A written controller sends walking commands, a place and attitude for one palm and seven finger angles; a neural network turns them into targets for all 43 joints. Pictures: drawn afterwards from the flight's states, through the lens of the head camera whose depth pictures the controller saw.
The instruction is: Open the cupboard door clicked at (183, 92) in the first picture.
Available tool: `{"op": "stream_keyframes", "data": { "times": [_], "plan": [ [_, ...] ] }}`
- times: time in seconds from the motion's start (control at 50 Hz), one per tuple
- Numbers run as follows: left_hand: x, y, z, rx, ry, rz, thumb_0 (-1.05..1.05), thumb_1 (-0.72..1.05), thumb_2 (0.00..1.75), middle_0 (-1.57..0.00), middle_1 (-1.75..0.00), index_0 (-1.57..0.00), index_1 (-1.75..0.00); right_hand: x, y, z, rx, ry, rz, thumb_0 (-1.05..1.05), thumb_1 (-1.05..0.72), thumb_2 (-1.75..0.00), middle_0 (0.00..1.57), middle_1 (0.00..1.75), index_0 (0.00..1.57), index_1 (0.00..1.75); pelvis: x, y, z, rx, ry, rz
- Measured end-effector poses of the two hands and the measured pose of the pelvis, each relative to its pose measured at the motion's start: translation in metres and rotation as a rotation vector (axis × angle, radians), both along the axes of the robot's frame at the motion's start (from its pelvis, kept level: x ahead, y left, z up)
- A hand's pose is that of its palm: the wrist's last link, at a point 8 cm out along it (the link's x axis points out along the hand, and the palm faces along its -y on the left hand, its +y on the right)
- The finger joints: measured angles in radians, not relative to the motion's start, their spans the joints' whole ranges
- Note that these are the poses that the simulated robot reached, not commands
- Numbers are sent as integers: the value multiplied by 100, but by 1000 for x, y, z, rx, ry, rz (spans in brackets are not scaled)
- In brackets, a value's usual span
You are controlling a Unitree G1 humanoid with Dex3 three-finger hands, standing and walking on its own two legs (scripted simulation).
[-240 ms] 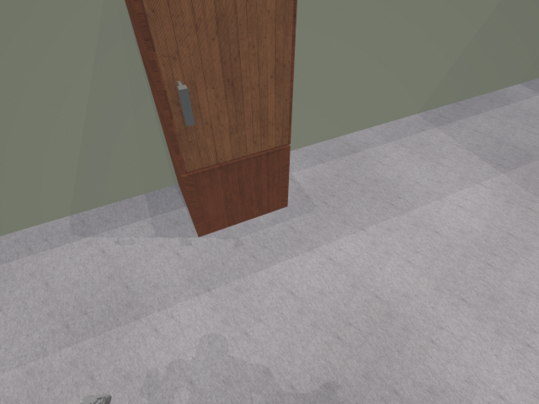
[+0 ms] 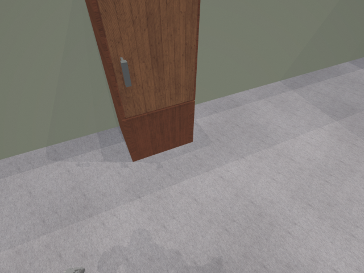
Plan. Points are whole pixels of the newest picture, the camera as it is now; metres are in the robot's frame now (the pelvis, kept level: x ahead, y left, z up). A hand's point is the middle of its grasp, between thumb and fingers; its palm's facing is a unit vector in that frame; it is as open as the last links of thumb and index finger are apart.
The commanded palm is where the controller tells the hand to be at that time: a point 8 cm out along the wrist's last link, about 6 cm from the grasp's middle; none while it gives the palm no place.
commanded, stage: stand and wait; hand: left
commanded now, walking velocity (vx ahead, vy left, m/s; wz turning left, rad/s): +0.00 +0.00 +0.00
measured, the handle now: (125, 71) +0.96 +0.33 -0.05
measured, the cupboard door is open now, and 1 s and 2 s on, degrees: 0 0 0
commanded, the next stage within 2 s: look at it before walking up in 0.58 s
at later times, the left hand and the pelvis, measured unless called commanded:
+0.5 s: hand out of the picture +0.06 +0.25 -0.15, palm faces -0.03 -0.94 -0.34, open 7.4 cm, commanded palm none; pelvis -0.01 +0.00 +0.00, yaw +0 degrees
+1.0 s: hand out of the picture +0.07 +0.25 -0.15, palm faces -0.04 -0.94 -0.34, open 7.4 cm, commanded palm none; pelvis -0.01 +0.00 +0.01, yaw +0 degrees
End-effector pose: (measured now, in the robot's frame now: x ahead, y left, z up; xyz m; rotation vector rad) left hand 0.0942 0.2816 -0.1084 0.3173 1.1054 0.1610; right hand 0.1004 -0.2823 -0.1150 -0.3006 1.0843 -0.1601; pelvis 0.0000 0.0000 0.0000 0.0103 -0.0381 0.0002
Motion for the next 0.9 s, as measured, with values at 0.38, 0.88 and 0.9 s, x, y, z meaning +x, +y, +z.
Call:
{"op": "stream_keyframes", "data": {
  "times": [0.38, 0.88, 0.9],
  "plan": [
    [-45, 11, -7, 11, 124, 44, 1, 91, 90, -20, -30, -20, -29, -49, -12, -4, -25, 142, -46, 0, -91, -89, 21, 30, 20, 30, -8, 0, 3, -6, -1, 1],
    [-27, 13, -2, 11, 78, 22, 0, 91, 90, -20, -30, -20, -29, -36, -5, -1, -13, 102, -40, 0, -91, -89, 21, 30, 20, 30, -7, 4, 5, -5, -1, -5],
    [-27, 13, -2, 11, 79, 22, 0, 91, 90, -20, -30, -20, -29, -36, -5, -1, -14, 103, -40, 0, -91, -89, 21, 30, 20, 30, -7, 4, 5, -5, -1, -5]
  ]
}}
